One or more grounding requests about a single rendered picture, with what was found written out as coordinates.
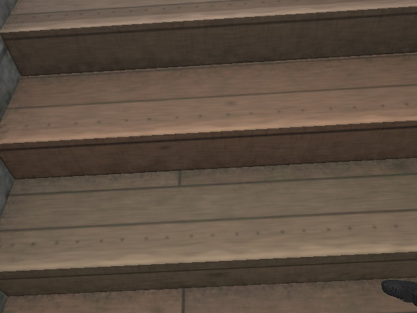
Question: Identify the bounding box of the robot right hand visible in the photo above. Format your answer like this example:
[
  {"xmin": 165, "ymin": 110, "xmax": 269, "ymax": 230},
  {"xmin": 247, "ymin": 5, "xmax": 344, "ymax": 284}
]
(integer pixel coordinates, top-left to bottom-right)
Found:
[{"xmin": 381, "ymin": 280, "xmax": 417, "ymax": 306}]

